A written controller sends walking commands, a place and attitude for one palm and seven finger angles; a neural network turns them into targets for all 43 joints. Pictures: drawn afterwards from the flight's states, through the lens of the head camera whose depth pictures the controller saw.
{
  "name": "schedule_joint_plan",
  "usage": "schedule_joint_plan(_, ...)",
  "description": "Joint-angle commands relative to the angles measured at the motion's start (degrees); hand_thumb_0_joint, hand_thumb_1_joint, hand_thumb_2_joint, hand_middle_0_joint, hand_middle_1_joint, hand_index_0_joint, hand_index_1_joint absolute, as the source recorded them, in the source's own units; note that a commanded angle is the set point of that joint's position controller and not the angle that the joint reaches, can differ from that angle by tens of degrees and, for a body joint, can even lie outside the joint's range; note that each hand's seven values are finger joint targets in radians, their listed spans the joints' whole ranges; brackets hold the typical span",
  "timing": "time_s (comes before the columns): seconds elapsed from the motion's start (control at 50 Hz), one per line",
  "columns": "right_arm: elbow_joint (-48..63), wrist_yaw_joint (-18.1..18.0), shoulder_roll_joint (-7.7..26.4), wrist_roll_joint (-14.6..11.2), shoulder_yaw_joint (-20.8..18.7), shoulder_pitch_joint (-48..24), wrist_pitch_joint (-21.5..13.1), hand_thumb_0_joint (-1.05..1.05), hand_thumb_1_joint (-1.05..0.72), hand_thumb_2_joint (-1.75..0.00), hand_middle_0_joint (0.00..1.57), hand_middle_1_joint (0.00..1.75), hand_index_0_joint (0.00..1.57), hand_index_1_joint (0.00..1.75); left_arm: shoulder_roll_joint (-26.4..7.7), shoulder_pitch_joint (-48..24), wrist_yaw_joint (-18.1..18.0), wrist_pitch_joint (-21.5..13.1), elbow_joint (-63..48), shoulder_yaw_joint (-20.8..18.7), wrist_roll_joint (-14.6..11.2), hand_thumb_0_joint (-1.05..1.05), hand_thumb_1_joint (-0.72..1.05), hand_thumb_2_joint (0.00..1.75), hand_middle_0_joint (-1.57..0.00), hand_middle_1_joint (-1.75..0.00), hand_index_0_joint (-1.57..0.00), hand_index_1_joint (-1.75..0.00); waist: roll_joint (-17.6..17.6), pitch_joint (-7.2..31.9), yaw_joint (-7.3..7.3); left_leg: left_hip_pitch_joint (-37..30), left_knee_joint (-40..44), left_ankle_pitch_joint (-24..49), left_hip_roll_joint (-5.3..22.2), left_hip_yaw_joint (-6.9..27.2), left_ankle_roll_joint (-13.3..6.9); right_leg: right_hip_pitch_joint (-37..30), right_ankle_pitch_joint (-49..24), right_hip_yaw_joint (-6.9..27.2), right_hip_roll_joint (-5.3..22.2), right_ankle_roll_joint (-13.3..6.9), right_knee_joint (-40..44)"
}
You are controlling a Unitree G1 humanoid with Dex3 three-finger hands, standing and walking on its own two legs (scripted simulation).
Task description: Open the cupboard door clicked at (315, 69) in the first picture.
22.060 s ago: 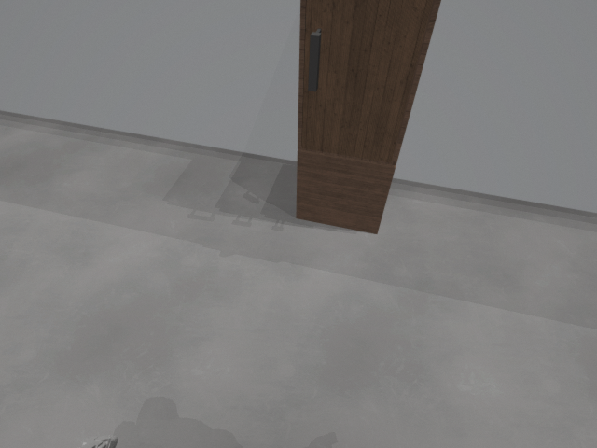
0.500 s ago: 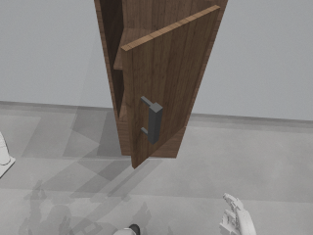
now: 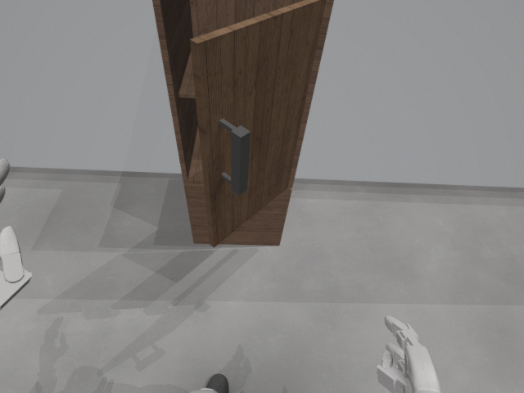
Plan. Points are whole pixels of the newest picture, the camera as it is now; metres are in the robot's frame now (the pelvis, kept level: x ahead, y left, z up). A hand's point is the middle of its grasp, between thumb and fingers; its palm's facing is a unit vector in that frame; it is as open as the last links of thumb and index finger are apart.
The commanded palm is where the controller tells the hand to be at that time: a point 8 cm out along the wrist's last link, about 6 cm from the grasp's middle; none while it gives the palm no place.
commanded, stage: stop stepping back and stand still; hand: left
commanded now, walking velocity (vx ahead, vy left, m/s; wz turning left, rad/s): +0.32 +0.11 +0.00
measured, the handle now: (232, 157) +0.56 +0.09 +0.01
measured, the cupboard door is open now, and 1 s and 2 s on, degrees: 47 47 47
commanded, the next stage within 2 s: let the arm hang, fingers relaxed in 0.56 s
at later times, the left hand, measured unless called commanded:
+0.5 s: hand out of the picture +0.13 +0.26 +0.17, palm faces +0.44 -0.77 -0.47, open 7.4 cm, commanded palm +0.07 +0.30 +0.18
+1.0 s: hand out of the picture -0.03 +0.17 -0.17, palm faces +0.16 -0.97 -0.19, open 6.8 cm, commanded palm none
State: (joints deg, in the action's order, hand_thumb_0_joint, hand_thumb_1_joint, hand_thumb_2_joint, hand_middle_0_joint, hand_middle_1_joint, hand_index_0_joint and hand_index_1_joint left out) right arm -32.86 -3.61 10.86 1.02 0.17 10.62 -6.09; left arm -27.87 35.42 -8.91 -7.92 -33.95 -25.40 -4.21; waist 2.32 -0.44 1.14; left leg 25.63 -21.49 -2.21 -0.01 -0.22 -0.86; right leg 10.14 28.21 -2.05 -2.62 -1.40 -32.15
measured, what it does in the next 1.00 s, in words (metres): steps on the spot: right foot, then left foot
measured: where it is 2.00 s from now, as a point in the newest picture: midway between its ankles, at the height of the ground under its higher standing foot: outside the picture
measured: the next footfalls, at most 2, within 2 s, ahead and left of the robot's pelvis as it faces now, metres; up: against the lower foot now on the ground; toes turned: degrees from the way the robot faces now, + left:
right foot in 0.02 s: -0.02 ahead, -0.08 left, +0.00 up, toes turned +6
left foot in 0.24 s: -0.04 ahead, +0.12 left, +0.00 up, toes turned +5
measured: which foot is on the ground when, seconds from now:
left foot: down 0.00-0.00, up 0.02-0.22, down 0.24-1.00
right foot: up 0.00-0.00, down 0.02-1.00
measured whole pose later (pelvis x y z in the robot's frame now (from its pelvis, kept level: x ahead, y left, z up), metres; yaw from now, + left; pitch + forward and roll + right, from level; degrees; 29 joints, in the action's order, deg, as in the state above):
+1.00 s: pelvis -0.07 -0.01 +0.00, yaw +6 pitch -1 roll +0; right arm -55.0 -1.0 9.8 1.5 0.0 13.3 1.4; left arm -8.6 15.4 -2.1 0.1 51.3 -2.2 0.4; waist 0.2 -3.1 0.5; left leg 15.1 -33.2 -16.3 -0.1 1.4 -0.3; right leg 13.5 17.2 -1.7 -3.4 -3.8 -32.1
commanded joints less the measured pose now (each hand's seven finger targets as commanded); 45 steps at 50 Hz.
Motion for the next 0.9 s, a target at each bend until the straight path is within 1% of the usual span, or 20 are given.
schedule_joint_plan(0.0,5.53,-0.28,8.16,0.60,-2.94,-4.85,-0.81,0.00,-0.90,-0.90,0.20,0.30,0.20,0.30,-12.26,-3.50,-1.47,-4.55,-13.90,-10.22,0.55,0.00,0.90,0.90,-0.20,-0.30,-0.20,-0.30,6.84,2.78,-1.20,-6.26,-35.86,-16.88,-2.45,1.59,3.08,21.46,9.56,24.96,23.58,-9.51,29.66)
schedule_joint_plan(0.04,3.38,-0.51,7.85,-0.60,-3.27,-1.69,-1.37,0.00,-0.90,-0.90,0.20,0.30,0.20,0.30,-6.05,-8.29,-1.15,-3.87,-6.26,-5.24,1.01,0.00,0.90,0.90,-0.20,-0.30,-0.20,-0.30,5.78,1.09,0.71,0.85,-42.96,-15.13,0.24,4.50,2.84,18.93,9.09,21.30,20.17,-7.78,24.84)
schedule_joint_plan(0.1,2.75,-1.94,7.65,-0.68,-2.14,-3.81,-2.60,0.00,-0.90,-0.90,0.20,0.30,0.20,0.30,-5.24,-13.29,-1.28,-5.17,-0.34,-2.78,2.64,0.00,0.90,0.90,-0.20,-0.30,-0.20,-0.30,1.22,-1.55,-0.09,-1.58,-25.19,-15.68,2.13,0.19,0.83,11.28,-2.45,11.58,15.31,-4.58,19.90)
schedule_joint_plan(0.16,2.62,-2.60,7.57,-0.41,-2.06,-2.99,-4.47,0.00,-0.90,-0.90,0.20,0.30,0.20,0.30,-4.65,-15.20,-1.70,-5.75,0.42,-1.67,3.45,0.00,0.90,0.90,-0.20,-0.30,-0.20,-0.30,1.76,-1.11,-1.10,-9.94,-7.49,-17.93,0.42,-3.93,-1.33,8.13,-0.63,12.26,14.24,-4.46,16.82)
schedule_joint_plan(0.24,5.08,-1.99,9.70,-1.17,-2.96,-1.95,-4.97,0.00,-0.90,-0.90,0.20,0.30,0.20,0.30,-5.71,-10.23,-1.81,-6.91,-4.29,-4.16,2.44,0.00,0.90,0.90,-0.20,-0.30,-0.20,-0.30,-5.61,5.11,-1.42,-18.31,-2.63,1.22,8.47,6.33,-4.19,4.40,-21.14,5.03,4.72,0.52,2.05)
schedule_joint_plan(0.3,3.96,-1.14,7.90,-0.52,-1.96,-1.84,-5.15,0.00,-0.90,-0.90,0.20,0.30,0.20,0.30,-6.40,-9.48,-1.12,-7.05,-7.50,-5.14,2.56,0.00,0.90,0.90,-0.20,-0.30,-0.20,-0.30,-13.40,2.84,-0.30,-14.35,3.18,0.45,13.35,13.13,-6.23,7.31,-6.53,-1.65,1.74,2.16,-5.69)
schedule_joint_plan(0.36,3.68,-0.73,8.09,-0.27,-2.03,-1.91,-5.87,0.00,-0.90,-0.90,0.20,0.30,0.20,0.30,-5.56,-7.14,-1.28,-6.92,-5.74,-5.50,2.68,0.00,0.90,0.90,-0.20,-0.30,-0.20,-0.30,-12.78,0.57,-0.42,-8.69,3.19,-7.06,13.86,11.18,-6.52,3.67,-6.02,-1.56,2.13,1.75,-2.41)
schedule_joint_plan(0.42,4.16,-0.51,8.19,-0.95,-2.33,-2.57,-5.28,0.00,-0.90,-0.90,0.20,0.30,0.20,0.30,-5.92,-4.59,-1.26,-6.69,-2.80,-6.38,2.51,0.00,0.90,0.90,-0.20,-0.30,-0.20,-0.30,-8.24,1.05,-0.78,-1.42,-1.74,-19.88,8.18,3.63,-3.11,-3.84,-9.68,1.35,3.14,0.48,6.80)
schedule_joint_plan(0.48,4.43,-0.28,7.20,-0.99,-3.15,-1.93,-3.65,0.00,-0.90,-0.90,0.20,0.30,0.20,0.30,-5.86,-5.20,-1.16,-6.78,-1.42,-5.66,2.08,0.00,0.90,0.90,-0.20,-0.30,-0.20,-0.30,8.61,0.10,-0.88,5.21,-29.01,-23.19,0.21,-1.45,0.26,0.10,2.70,28.98,19.31,-8.69,21.08)
schedule_joint_plan(0.52,3.93,-0.12,7.60,-0.87,-2.86,-2.45,-3.88,0.00,-0.90,-0.90,0.20,0.30,0.20,0.30,-6.35,-9.89,-1.41,-7.93,-2.61,-5.76,2.57,0.00,0.90,0.90,-0.20,-0.30,-0.20,-0.30,2.49,0.70,-0.59,6.63,-34.61,-23.31,1.79,1.97,0.35,-0.88,-8.52,26.87,21.22,-10.98,18.57)
schedule_joint_plan(0.56,3.92,-0.44,6.34,-0.64,-1.92,-2.06,-3.66,0.00,-0.90,-0.90,0.20,0.30,0.20,0.30,-5.40,-9.97,-1.41,-8.44,-1.89,-5.02,2.95,0.00,0.90,0.90,-0.20,-0.30,-0.20,-0.30,1.74,1.60,-0.49,-0.71,-23.29,-20.38,2.85,0.01,-0.12,0.60,-17.98,15.81,17.75,-8.54,14.66)
schedule_joint_plan(0.62,3.99,-1.34,6.84,-0.47,-2.12,-2.93,-4.41,0.00,-0.90,-0.90,0.20,0.30,0.20,0.30,-5.10,-10.68,-1.77,-8.47,-4.30,-4.08,2.56,0.00,0.90,0.90,-0.20,-0.30,-0.20,-0.30,-0.92,2.42,-0.43,-15.51,-5.01,-10.15,0.98,-2.42,-0.38,5.29,-14.26,8.61,11.89,-3.35,11.31)
schedule_joint_plan(0.64,-10.13,4.97,14.71,0.32,-4.67,0.48,-4.14,0.00,-0.90,-0.90,0.20,0.30,0.20,0.30,8.16,-11.55,6.98,3.00,40.56,18.75,7.86,0.00,0.90,0.90,-0.20,-0.30,-0.20,-0.30,-8.26,-0.41,2.77,-13.72,-12.61,4.98,7.29,7.92,-3.05,18.07,-20.44,1.92,11.30,-0.96,-4.58)
schedule_joint_plan(0.66,-7.53,4.56,12.70,0.14,-4.19,2.60,0.18,0.00,-0.90,-0.90,0.20,0.30,0.20,0.30,11.32,-8.00,8.14,7.36,42.10,18.52,6.26,0.00,0.90,0.90,-0.20,-0.30,-0.20,-0.30,-14.03,1.68,0.23,-8.37,-5.59,6.83,12.42,13.30,-6.71,14.22,-8.39,0.27,5.48,1.37,-11.83)
schedule_joint_plan(0.68,-6.35,3.98,11.17,0.84,-3.58,1.38,1.79,0.00,-0.90,-0.90,0.20,0.30,0.20,0.30,13.67,-10.09,8.07,8.64,42.36,19.72,6.51,0.00,0.90,0.90,-0.20,-0.30,-0.20,-0.30,-11.90,1.86,-0.42,-2.67,-1.73,0.68,14.84,18.41,-9.49,13.44,4.04,0.81,3.31,1.66,-17.94)
schedule_joint_plan(0.72,-5.31,3.24,11.31,2.56,-2.91,1.85,1.81,0.00,-0.90,-0.90,0.20,0.30,0.20,0.30,12.10,-16.09,8.49,7.95,46.41,20.02,6.29,0.00,0.90,0.90,-0.20,-0.30,-0.20,-0.30,-3.25,3.65,0.41,-8.00,-0.55,12.98,16.26,25.29,-12.52,17.55,3.48,4.10,3.40,1.76,-24.48)
schedule_joint_plan(0.78,-7.71,2.58,11.88,1.98,-2.65,-0.73,3.25,0.00,-0.90,-0.90,0.20,0.30,0.20,0.30,10.14,-17.31,7.90,7.65,59.02,20.57,5.62,0.00,0.90,0.90,-0.20,-0.30,-0.20,-0.30,-0.51,7.20,-2.74,-10.76,-5.65,27.11,13.38,15.00,-10.28,6.51,-3.20,4.86,3.86,1.95,-10.39)
schedule_joint_plan(0.82,-9.87,2.75,8.78,0.45,-1.90,-2.07,4.01,0.00,-0.90,-0.90,0.20,0.30,0.20,0.30,6.24,-14.94,7.54,6.92,68.27,20.77,6.12,0.00,0.90,0.90,-0.20,-0.30,-0.20,-0.30,3.28,6.97,-3.76,-4.87,-10.21,6.12,3.69,6.51,-2.68,-4.50,-27.23,12.99,7.87,0.20,5.30)
schedule_joint_plan(0.84,-11.50,3.12,6.73,-0.26,-1.58,-0.37,4.58,0.00,-0.90,-0.90,0.20,0.30,0.20,0.30,4.82,-16.84,7.65,6.78,71.84,21.51,5.87,0.00,0.90,0.90,-0.20,-0.30,-0.20,-0.30,3.07,4.13,-1.35,-5.90,-11.13,-10.10,0.06,2.18,0.05,-0.46,-29.33,18.80,15.59,-2.70,10.42)
schedule_joint_plan(0.88,-15.24,2.68,6.05,0.21,-1.84,-0.47,6.30,0.00,-0.90,-0.90,0.20,0.30,0.20,0.30,5.37,-20.23,7.56,6.27,77.57,22.28,5.44,0.00,0.90,0.90,-0.20,-0.30,-0.20,-0.30,7.98,-0.10,-1.00,-7.03,-16.41,-21.05,-0.82,1.68,0.80,3.34,-33.09,21.96,16.83,-5.34,14.50)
